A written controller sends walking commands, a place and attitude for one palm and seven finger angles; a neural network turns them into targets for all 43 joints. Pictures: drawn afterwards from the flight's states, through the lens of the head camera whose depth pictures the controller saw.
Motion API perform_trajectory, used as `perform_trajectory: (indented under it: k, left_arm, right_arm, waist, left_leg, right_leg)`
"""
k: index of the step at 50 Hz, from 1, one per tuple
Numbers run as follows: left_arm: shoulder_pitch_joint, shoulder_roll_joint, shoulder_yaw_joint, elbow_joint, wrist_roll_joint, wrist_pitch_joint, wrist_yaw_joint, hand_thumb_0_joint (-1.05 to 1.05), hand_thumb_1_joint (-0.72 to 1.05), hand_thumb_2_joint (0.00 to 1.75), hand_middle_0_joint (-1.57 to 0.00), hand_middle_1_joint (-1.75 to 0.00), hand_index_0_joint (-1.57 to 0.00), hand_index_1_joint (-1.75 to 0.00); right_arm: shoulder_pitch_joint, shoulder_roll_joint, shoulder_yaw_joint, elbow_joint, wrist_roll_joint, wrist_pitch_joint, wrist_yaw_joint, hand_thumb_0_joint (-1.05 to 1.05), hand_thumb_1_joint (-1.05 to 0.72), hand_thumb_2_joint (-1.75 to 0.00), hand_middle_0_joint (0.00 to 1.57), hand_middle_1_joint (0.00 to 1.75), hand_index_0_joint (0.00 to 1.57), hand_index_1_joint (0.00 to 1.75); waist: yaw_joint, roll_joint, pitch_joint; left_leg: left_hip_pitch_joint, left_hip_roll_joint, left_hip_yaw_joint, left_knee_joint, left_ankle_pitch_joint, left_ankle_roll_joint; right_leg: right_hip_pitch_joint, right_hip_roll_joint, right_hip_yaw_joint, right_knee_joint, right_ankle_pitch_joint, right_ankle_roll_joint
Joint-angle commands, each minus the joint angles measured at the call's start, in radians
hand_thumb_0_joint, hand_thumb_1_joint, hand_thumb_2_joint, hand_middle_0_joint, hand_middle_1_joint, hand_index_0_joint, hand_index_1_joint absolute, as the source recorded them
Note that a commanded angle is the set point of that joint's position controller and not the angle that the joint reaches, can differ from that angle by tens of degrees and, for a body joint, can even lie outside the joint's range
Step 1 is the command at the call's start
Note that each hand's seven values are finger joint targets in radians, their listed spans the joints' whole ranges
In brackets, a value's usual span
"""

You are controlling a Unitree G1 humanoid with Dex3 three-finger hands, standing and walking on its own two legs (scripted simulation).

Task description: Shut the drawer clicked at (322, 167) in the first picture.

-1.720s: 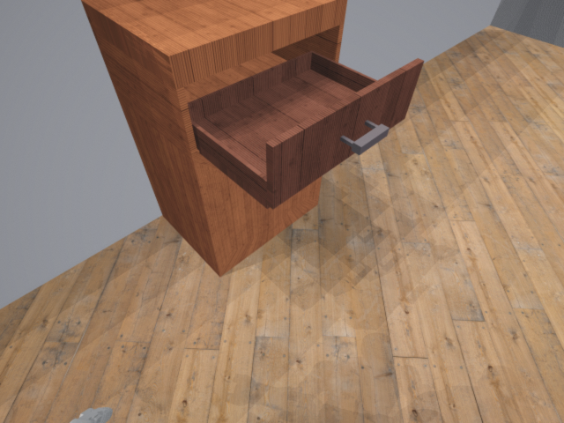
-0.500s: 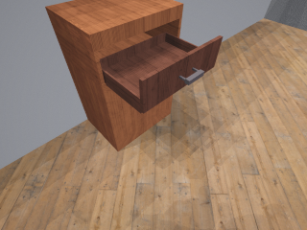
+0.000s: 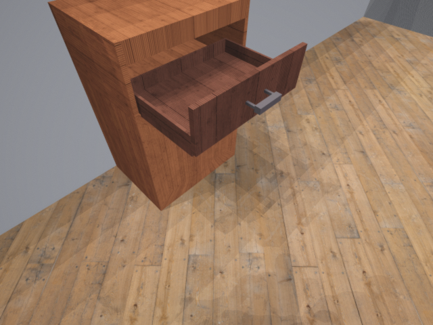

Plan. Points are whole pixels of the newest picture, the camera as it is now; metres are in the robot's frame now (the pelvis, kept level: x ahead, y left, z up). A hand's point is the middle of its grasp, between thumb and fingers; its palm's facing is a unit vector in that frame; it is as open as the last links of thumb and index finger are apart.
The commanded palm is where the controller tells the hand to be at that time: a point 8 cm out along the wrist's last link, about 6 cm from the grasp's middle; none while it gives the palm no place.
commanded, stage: walk around to get in front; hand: left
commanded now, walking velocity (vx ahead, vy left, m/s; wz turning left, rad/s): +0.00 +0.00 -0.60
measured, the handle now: (263, 100) +0.78 -0.09 -0.03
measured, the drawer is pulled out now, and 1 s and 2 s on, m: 0.30 0.30 0.30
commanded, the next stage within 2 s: none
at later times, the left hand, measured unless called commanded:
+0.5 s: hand out of the picture +0.05 +0.16 -0.16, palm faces -0.18 -0.95 -0.25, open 7.4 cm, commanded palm none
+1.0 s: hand (148, 321) +0.16 +0.16 -0.17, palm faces -0.52 -0.82 -0.23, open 7.4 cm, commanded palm none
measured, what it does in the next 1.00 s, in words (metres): steps on the spot, turning right: left foot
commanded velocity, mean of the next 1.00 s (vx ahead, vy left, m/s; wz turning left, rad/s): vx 0.00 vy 0.00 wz -0.60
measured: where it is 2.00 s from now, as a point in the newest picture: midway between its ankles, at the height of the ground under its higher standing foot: outside the picture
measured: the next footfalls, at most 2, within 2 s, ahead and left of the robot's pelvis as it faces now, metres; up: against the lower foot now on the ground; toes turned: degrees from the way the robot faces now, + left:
left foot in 0.70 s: +0.03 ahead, +0.13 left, +0.00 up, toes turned -23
right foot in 1.08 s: -0.08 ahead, -0.12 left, +0.00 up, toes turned -41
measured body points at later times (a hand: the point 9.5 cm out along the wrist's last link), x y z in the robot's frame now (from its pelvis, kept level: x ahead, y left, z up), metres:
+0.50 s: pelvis -0.02 -0.02 +0.00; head +0.02 -0.05 +0.44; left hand +0.06 +0.21 -0.14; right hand +0.02 -0.29 -0.15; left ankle -0.02 +0.14 -0.68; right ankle +0.00 -0.10 -0.74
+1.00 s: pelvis -0.04 +0.02 -0.01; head +0.00 +0.02 +0.44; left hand +0.19 +0.20 -0.15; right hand -0.13 -0.22 -0.14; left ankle -0.01 +0.14 -0.74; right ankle -0.10 -0.11 -0.71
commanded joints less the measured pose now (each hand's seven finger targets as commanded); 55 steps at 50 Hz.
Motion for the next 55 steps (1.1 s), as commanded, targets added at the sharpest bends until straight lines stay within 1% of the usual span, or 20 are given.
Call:
perform_trajectory:
  k: [1, 6, 8, 9, 10, 11, 14, 24, 31, 33, 34, 35, 37, 40, 46, 50, 52, 53, 54, 55]
  left_arm:
    - [0.016, 0.108, 0.038, -0.109, 0.001, 0.001, 0.002, 0.00, 0.90, 0.90, -0.20, -0.30, -0.20, -0.30]
    - [0.056, 0.048, 0.057, -0.169, 0.002, 0.019, -0.011, 0.00, 0.90, 0.90, -0.20, -0.30, -0.20, -0.30]
    - [0.157, 0.036, 0.067, -0.158, 0.005, 0.011, -0.018, 0.00, 0.90, 0.90, -0.20, -0.30, -0.20, -0.30]
    - [0.208, 0.074, 0.079, -0.149, 0.013, 0.000, -0.015, 0.00, 0.90, 0.90, -0.20, -0.30, -0.20, -0.30]
    - [0.218, 0.177, 0.100, -0.160, 0.024, -0.017, 0.000, 0.00, 0.90, 0.90, -0.20, -0.30, -0.20, -0.30]
    - [0.242, 0.170, 0.098, -0.168, 0.004, -0.014, 0.011, 0.00, 0.90, 0.90, -0.20, -0.30, -0.20, -0.30]
    - [0.095, 0.109, 0.092, -0.211, 0.003, -0.017, 0.018, 0.00, 0.90, 0.90, -0.20, -0.30, -0.20, -0.30]
    - [0.178, 0.093, 0.105, -0.195, 0.006, -0.016, 0.009, 0.00, 0.90, 0.90, -0.20, -0.30, -0.20, -0.30]
    - [0.093, 0.115, 0.112, -0.221, 0.011, 0.002, 0.007, 0.00, 0.90, 0.90, -0.20, -0.30, -0.20, -0.30]
    - [0.044, 0.089, 0.105, -0.243, 0.002, 0.006, 0.003, 0.00, 0.90, 0.90, -0.20, -0.30, -0.20, -0.30]
    - [0.052, 0.032, 0.093, -0.259, -0.005, 0.009, -0.007, 0.00, 0.90, 0.90, -0.20, -0.30, -0.20, -0.30]
    - [0.049, 0.023, 0.098, -0.275, 0.005, 0.006, -0.015, 0.00, 0.90, 0.90, -0.20, -0.30, -0.20, -0.30]
    - [0.044, 0.069, 0.121, -0.245, 0.021, 0.012, -0.026, 0.00, 0.90, 0.90, -0.20, -0.30, -0.20, -0.30]
    - [0.062, 0.025, 0.101, -0.235, 0.010, 0.024, -0.041, 0.00, 0.90, 0.90, -0.20, -0.30, -0.20, -0.30]
    - [-0.074, -0.005, 0.077, -0.274, 0.005, 0.023, -0.050, 0.00, 0.90, 0.90, -0.20, -0.30, -0.20, -0.30]
    - [-0.059, -0.003, 0.077, -0.273, 0.004, 0.009, -0.048, 0.00, 0.90, 0.90, -0.20, -0.30, -0.20, -0.30]
    - [0.029, 0.029, 0.085, -0.243, 0.006, -0.008, -0.044, 0.00, 0.90, 0.90, -0.20, -0.30, -0.20, -0.30]
    - [0.119, 0.124, 0.103, -0.215, 0.012, -0.026, -0.031, 0.00, 0.90, 0.90, -0.20, -0.30, -0.20, -0.30]
    - [0.187, 0.227, 0.125, -0.198, 0.006, -0.034, -0.011, 0.00, 0.90, 0.90, -0.20, -0.30, -0.20, -0.30]
    - [0.212, 0.203, 0.125, -0.192, -0.007, -0.024, 0.005, 0.00, 0.90, 0.90, -0.20, -0.30, -0.20, -0.30]
  right_arm:
    - [0.062, -0.143, -0.047, -0.093, -0.001, 0.006, -0.019, 0.00, -0.90, -0.90, 0.20, 0.30, 0.20, 0.30]
    - [0.026, -0.150, -0.076, -0.159, -0.007, 0.005, -0.015, 0.00, -0.90, -0.90, 0.20, 0.30, 0.20, 0.30]
    - [-0.021, -0.141, -0.081, -0.183, -0.010, 0.009, -0.013, 0.00, -0.90, -0.90, 0.20, 0.30, 0.20, 0.30]
    - [-0.020, -0.119, -0.083, -0.193, -0.005, 0.017, -0.010, 0.00, -0.90, -0.90, 0.20, 0.30, 0.20, 0.30]
    - [0.012, -0.029, -0.069, -0.227, 0.001, 0.022, -0.006, 0.00, -0.90, -0.90, 0.20, 0.30, 0.20, 0.30]
    - [-0.024, -0.054, -0.069, -0.237, 0.002, 0.034, -0.010, 0.00, -0.90, -0.90, 0.20, 0.30, 0.20, 0.30]
    - [0.011, -0.043, -0.076, -0.206, -0.001, 0.029, -0.004, 0.00, -0.90, -0.90, 0.20, 0.30, 0.20, 0.30]
    - [-0.015, -0.005, -0.071, -0.227, 0.002, 0.025, -0.012, 0.00, -0.90, -0.90, 0.20, 0.30, 0.20, 0.30]
    - [0.080, -0.012, -0.069, -0.232, 0.015, 0.011, -0.024, 0.00, -0.90, -0.90, 0.20, 0.30, 0.20, 0.30]
    - [0.176, -0.044, -0.073, -0.212, 0.015, -0.004, -0.033, 0.00, -0.90, -0.90, 0.20, 0.30, 0.20, 0.30]
    - [0.168, -0.119, -0.086, -0.223, 0.006, -0.009, -0.034, 0.00, -0.90, -0.90, 0.20, 0.30, 0.20, 0.30]
    - [0.129, -0.177, -0.091, -0.254, -0.001, -0.003, -0.032, 0.00, -0.90, -0.90, 0.20, 0.30, 0.20, 0.30]
    - [0.042, -0.099, -0.068, -0.268, -0.012, -0.011, -0.033, 0.00, -0.90, -0.90, 0.20, 0.30, 0.20, 0.30]
    - [0.025, -0.076, -0.061, -0.277, -0.012, -0.017, -0.029, 0.00, -0.90, -0.90, 0.20, 0.30, 0.20, 0.30]
    - [0.169, -0.118, -0.083, -0.222, -0.015, -0.011, -0.017, 0.00, -0.90, -0.90, 0.20, 0.30, 0.20, 0.30]
    - [0.171, -0.144, -0.096, -0.212, -0.017, -0.005, -0.010, 0.00, -0.90, -0.90, 0.20, 0.30, 0.20, 0.30]
    - [0.174, -0.145, -0.097, -0.209, -0.009, -0.003, -0.006, 0.00, -0.90, -0.90, 0.20, 0.30, 0.20, 0.30]
    - [0.203, -0.100, -0.087, -0.221, 0.002, 0.000, 0.002, 0.00, -0.90, -0.90, 0.20, 0.30, 0.20, 0.30]
    - [0.144, -0.018, -0.062, -0.277, -0.002, 0.003, 0.005, 0.00, -0.90, -0.90, 0.20, 0.30, 0.20, 0.30]
    - [0.089, -0.044, -0.065, -0.288, 0.002, 0.014, -0.015, 0.00, -0.90, -0.90, 0.20, 0.30, 0.20, 0.30]
  waist:
    - [-0.023, 0.054, -0.066]
    - [-0.002, 0.203, -0.018]
    - [0.054, 0.138, -0.039]
    - [0.073, -0.021, -0.038]
    - [0.054, -0.379, -0.033]
    - [0.079, -0.295, -0.052]
    - [0.001, -0.088, -0.039]
    - [0.039, -0.118, -0.115]
    - [-0.002, -0.158, -0.145]
    - [-0.052, -0.106, -0.158]
    - [-0.051, 0.130, -0.134]
    - [-0.035, 0.276, -0.068]
    - [0.008, 0.150, -0.008]
    - [0.020, 0.168, -0.003]
    - [-0.059, 0.172, -0.001]
    - [-0.054, 0.213, -0.029]
    - [-0.003, 0.145, -0.089]
    - [0.032, -0.069, -0.173]
    - [0.058, -0.313, -0.193]
    - [0.081, -0.201, -0.193]
  left_leg:
    - [0.057, 0.170, -0.067, -0.004, 0.200, 0.048]
    - [-0.065, 0.339, -0.117, -0.044, 0.298, 0.176]
    - [-0.125, 0.290, -0.027, 0.113, 0.268, 0.118]
    - [-0.200, 0.203, 0.044, 0.306, 0.131, 0.051]
    - [-0.417, 0.023, 0.119, 0.577, -0.272, -0.033]
    - [-0.372, 0.012, -0.044, 0.690, -0.348, -0.022]
    - [-0.389, 0.053, -0.085, 0.754, -0.179, -0.029]
    - [-0.340, 0.009, -0.065, 0.519, -0.172, -0.047]
    - [-0.128, -0.042, -0.066, 0.179, -0.151, -0.011]
    - [0.129, 0.016, -0.105, -0.043, -0.045, 0.020]
    - [0.233, 0.215, -0.312, -0.159, -0.104, 0.079]
    - [0.113, 0.426, -0.456, -0.206, -0.033, 0.155]
    - [-0.052, 0.351, -0.322, -0.151, 0.211, 0.178]
    - [-0.027, 0.244, -0.111, -0.094, 0.349, 0.149]
    - [0.046, 0.293, -0.039, -0.048, 0.437, 0.159]
    - [0.056, 0.313, 0.008, 0.041, 0.493, 0.127]
    - [-0.008, 0.274, 0.073, 0.225, 0.453, 0.054]
    - [-0.205, 0.222, 0.141, 0.454, 0.252, -0.014]
    - [-0.455, 0.083, 0.124, 0.684, -0.359, -0.063]
    - [-0.455, 0.101, -0.026, 0.740, -0.375, -0.048]
  right_leg:
    - [-0.116, -0.067, 0.063, 0.105, 0.239, -0.002]
    - [-0.158, -0.044, -0.043, 0.419, -0.266, 0.023]
    - [-0.034, -0.057, -0.062, 0.255, -0.135, 0.017]
    - [0.030, -0.085, -0.001, 0.082, 0.073, 0.005]
    - [0.083, -0.333, 0.420, -0.094, 0.304, -0.085]
    - [-0.011, -0.364, 0.501, -0.174, 0.277, -0.151]
    - [-0.019, -0.274, 0.376, -0.126, 0.195, -0.187]
    - [0.074, -0.200, 0.394, -0.101, 0.246, -0.172]
    - [-0.015, -0.153, 0.456, -0.079, 0.262, -0.132]
    - [-0.213, -0.068, 0.385, 0.004, 0.113, -0.053]
    - [-0.412, 0.064, 0.238, 0.175, -0.098, 0.001]
    - [-0.476, 0.087, 0.058, 0.441, -0.321, 0.047]
    - [-0.414, 0.013, 0.055, 0.713, -0.235, 0.075]
    - [-0.402, -0.016, -0.011, 0.749, -0.174, 0.086]
    - [-0.291, -0.055, -0.105, 0.427, -0.188, 0.079]
    - [-0.184, -0.029, -0.145, 0.263, -0.191, 0.048]
    - [0.023, -0.020, -0.155, 0.031, 0.000, 0.026]
    - [0.285, -0.182, 0.024, -0.038, 0.250, -0.033]
    - [0.354, -0.427, 0.342, -0.032, 0.729, -0.140]
    - [0.283, -0.422, 0.297, -0.011, 0.733, -0.210]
